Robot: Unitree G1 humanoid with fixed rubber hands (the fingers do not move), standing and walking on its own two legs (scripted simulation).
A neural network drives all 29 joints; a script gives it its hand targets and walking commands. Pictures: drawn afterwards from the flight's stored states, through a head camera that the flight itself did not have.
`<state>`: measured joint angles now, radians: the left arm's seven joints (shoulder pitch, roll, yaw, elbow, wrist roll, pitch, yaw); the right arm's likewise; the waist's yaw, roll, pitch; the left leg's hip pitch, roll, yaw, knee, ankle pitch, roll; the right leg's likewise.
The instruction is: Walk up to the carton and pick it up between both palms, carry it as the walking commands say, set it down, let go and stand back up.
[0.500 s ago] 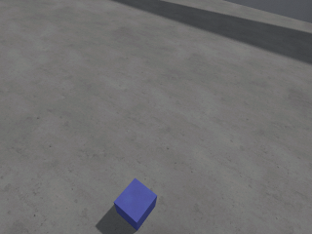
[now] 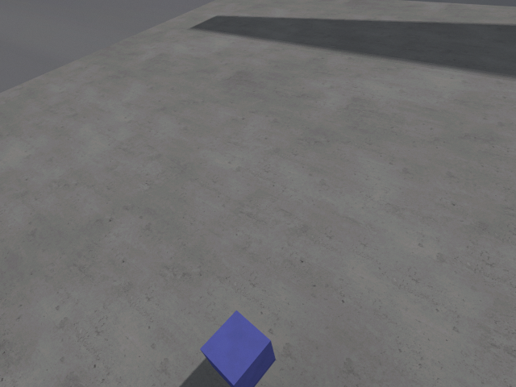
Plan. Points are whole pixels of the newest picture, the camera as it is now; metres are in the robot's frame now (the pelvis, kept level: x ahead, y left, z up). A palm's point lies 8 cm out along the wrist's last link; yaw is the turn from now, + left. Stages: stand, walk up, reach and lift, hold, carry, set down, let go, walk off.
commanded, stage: walk up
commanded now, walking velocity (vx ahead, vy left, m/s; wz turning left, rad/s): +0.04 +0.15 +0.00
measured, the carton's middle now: (240, 354) +0.41 +0.17 -0.68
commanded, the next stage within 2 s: none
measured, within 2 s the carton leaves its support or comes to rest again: neither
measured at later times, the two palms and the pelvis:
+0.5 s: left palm out of the picture -0.06 +0.27 -0.16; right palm out of the picture +0.11 -0.17 -0.14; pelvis +0.00 +0.06 -0.01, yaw +4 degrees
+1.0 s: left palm out of the picture +0.01 +0.30 -0.15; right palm out of the picture +0.00 -0.12 -0.15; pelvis +0.02 +0.09 +0.00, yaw +1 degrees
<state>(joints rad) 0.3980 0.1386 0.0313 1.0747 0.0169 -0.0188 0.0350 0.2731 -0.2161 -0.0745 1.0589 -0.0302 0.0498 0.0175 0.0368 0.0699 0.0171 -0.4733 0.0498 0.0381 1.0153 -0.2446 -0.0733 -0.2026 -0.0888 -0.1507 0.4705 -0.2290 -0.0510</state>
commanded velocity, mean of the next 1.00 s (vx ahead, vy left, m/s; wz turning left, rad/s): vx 0.00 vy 0.05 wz -0.01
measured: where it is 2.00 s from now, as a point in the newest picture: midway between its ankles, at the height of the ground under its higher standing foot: outside the picture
